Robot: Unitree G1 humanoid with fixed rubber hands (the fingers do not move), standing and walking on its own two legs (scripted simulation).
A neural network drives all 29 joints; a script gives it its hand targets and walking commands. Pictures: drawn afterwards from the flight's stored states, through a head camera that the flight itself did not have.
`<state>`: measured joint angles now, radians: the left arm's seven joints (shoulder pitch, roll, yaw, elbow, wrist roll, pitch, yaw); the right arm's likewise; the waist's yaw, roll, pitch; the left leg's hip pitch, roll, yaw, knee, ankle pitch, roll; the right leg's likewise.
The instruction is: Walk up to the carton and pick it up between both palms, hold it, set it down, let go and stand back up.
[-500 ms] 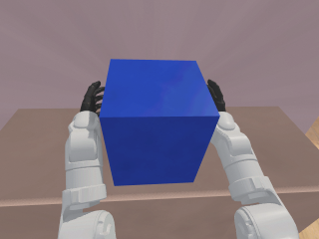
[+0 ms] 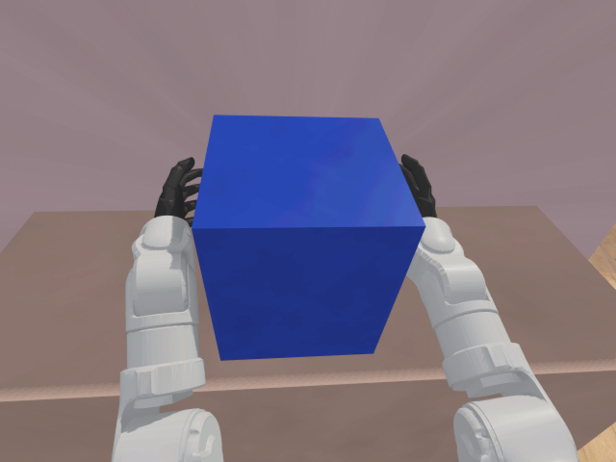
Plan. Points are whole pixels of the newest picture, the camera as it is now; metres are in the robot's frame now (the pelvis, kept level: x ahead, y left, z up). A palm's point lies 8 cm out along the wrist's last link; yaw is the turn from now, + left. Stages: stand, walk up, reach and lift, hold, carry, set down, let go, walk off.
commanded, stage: hold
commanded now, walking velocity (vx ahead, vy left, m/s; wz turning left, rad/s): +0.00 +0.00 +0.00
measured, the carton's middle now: (298, 241) +0.36 +0.01 +0.15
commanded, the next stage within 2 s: none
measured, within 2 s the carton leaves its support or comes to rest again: neither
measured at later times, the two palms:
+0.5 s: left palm (177, 219) +0.36 +0.16 +0.20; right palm (416, 219) +0.36 -0.14 +0.19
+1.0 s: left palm (175, 221) +0.36 +0.16 +0.19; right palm (416, 220) +0.36 -0.14 +0.19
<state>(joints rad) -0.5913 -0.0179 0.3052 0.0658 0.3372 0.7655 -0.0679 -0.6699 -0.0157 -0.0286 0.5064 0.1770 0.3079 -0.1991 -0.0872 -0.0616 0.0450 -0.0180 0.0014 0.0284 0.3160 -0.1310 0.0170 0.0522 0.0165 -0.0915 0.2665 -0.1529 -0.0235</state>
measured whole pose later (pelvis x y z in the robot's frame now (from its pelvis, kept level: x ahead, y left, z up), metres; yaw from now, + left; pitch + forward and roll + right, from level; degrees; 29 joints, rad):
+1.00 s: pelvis +0.00 +0.00 +0.00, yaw +0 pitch -10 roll -1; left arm -0.59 -0.02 0.30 0.05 0.34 0.77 -0.06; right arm -0.66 -0.01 -0.04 0.50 0.16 0.29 -0.19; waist -0.09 -0.06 0.06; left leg -0.02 0.00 0.03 0.31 -0.13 0.02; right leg 0.05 0.02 -0.09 0.26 -0.15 -0.02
